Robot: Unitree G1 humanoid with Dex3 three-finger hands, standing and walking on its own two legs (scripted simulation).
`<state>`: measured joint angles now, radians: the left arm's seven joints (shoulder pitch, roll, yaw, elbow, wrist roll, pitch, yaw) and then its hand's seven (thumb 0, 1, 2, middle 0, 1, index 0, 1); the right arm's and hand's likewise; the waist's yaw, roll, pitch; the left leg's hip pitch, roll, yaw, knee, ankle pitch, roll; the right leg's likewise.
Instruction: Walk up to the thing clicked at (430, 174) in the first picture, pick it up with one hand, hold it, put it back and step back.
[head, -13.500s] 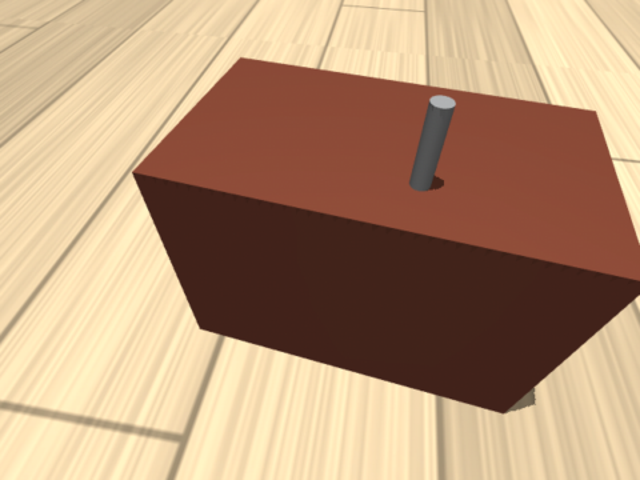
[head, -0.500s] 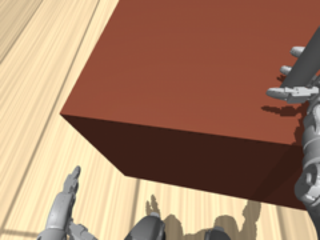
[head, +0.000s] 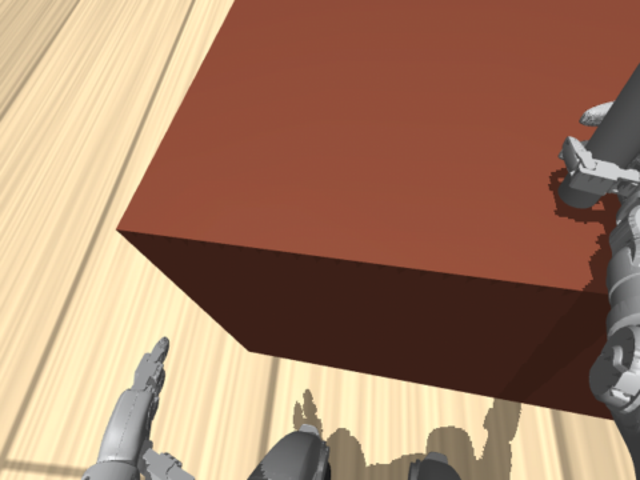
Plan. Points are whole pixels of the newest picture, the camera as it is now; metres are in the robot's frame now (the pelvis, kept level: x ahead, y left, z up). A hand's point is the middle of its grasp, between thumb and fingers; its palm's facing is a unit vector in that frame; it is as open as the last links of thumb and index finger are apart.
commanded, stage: settle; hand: right
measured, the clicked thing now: (618, 138) +0.53 -0.22 +0.10
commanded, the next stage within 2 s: lift in 0.66 s
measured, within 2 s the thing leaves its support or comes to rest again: leaves its support in 0.06 s
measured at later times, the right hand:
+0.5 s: hand (615, 122) +0.53 -0.21 +0.12, palm faces +0.15 +0.99 +0.01, open 6.1 cm
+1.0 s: hand (633, 105) +0.52 -0.21 +0.15, palm faces +0.15 +0.99 +0.00, open 6.1 cm
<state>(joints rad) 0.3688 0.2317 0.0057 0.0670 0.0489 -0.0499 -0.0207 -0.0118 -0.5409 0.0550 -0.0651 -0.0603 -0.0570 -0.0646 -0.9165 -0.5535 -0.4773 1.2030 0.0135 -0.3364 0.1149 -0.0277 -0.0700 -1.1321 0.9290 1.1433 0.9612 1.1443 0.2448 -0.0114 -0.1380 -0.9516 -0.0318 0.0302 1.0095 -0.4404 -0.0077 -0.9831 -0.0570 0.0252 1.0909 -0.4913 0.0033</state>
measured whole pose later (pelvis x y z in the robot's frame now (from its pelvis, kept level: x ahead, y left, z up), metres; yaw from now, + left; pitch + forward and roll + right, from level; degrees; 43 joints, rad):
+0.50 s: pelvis +0.01 +0.00 +0.02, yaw +0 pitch +19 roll +3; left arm 0.33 0.24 0.01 0.19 0.03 -0.06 0.00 -0.01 -0.53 0.06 -0.06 -0.06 -0.06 -0.06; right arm -0.93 -0.54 -0.46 1.19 0.03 -0.27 0.12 -0.03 -0.06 -1.15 0.93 1.15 0.96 1.16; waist 0.21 -0.01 -0.12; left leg -0.81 -0.03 0.02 0.89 -0.41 -0.01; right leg -0.84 -0.05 0.01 0.96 -0.45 0.00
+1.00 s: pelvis +0.02 +0.00 +0.04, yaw +0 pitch +16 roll +2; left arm 0.33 0.25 0.04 0.24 0.02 -0.07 0.01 -0.01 -0.53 0.05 -0.06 -0.06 -0.05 -0.06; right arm -0.88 -0.49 -0.42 1.10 0.06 -0.22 0.11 -0.03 -0.04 -1.17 0.93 1.16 0.97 1.16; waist 0.18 -0.01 -0.12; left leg -0.70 -0.02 0.00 0.80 -0.38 -0.01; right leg -0.72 -0.04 -0.01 0.86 -0.42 0.00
